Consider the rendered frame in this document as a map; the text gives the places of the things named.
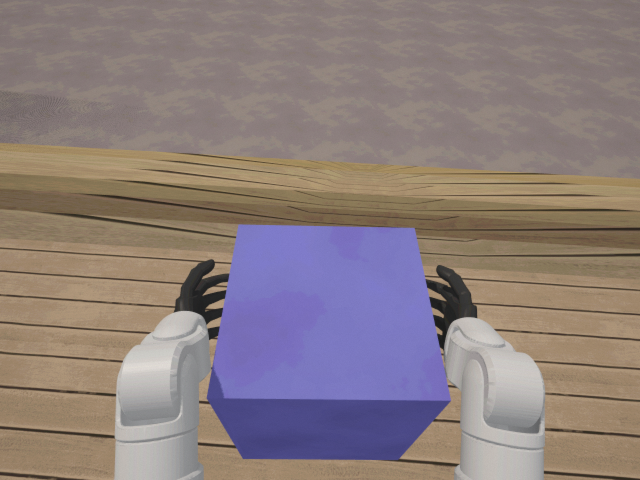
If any left robot forearm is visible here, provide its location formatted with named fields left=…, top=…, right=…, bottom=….
left=114, top=311, right=211, bottom=480

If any right robot forearm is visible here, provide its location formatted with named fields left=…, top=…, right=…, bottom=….
left=444, top=317, right=545, bottom=480

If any right robot hand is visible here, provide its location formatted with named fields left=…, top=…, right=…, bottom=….
left=426, top=265, right=477, bottom=351

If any left robot hand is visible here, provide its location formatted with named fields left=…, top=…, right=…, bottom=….
left=174, top=259, right=229, bottom=340

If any carton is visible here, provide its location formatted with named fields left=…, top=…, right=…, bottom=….
left=207, top=224, right=451, bottom=460

